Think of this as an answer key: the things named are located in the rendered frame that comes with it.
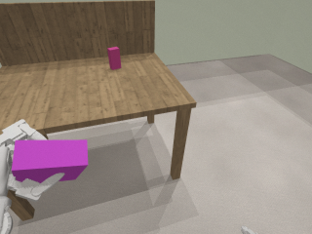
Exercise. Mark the left robot forearm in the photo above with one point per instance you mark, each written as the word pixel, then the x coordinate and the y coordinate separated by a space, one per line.
pixel 6 221

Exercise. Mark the table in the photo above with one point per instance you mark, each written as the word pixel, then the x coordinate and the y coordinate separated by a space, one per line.
pixel 56 75

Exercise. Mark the sponge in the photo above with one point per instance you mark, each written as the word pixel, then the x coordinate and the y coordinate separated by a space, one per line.
pixel 38 159

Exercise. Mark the robot left hand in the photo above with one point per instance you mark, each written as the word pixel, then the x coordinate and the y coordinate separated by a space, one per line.
pixel 28 189

